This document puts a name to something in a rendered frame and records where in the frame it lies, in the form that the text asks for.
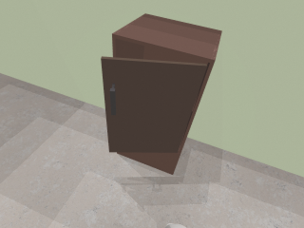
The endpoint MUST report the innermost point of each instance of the cupboard door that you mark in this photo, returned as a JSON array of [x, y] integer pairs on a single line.
[[154, 102]]

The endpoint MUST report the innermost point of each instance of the handle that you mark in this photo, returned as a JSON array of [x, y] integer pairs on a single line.
[[113, 99]]

